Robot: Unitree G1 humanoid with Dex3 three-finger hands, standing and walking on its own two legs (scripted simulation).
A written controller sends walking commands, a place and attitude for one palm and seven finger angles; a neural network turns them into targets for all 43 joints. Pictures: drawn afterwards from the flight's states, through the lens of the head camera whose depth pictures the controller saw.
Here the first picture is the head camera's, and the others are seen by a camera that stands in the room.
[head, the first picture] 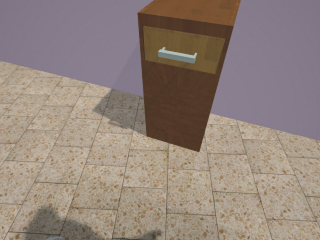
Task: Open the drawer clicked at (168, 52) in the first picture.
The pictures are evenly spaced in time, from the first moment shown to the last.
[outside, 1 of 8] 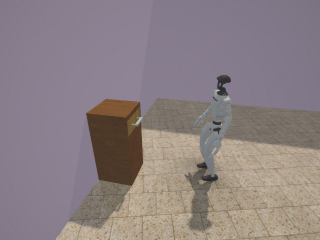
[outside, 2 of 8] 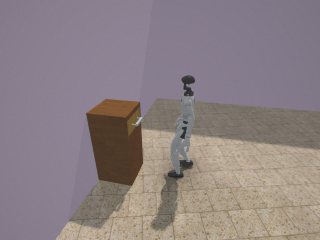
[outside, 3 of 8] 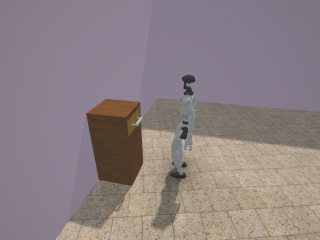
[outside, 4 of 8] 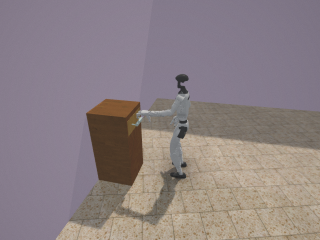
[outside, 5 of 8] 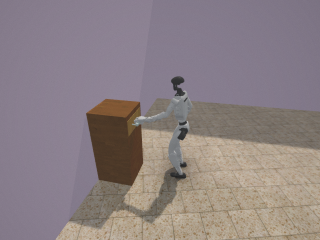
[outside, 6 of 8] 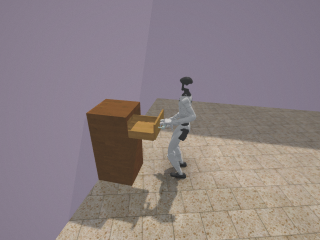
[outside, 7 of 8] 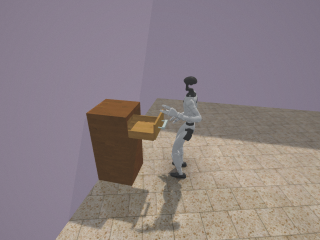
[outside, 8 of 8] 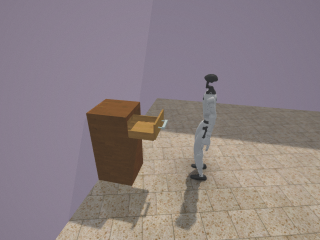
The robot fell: no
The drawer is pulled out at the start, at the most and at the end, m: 0.00 0.30 0.30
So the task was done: yes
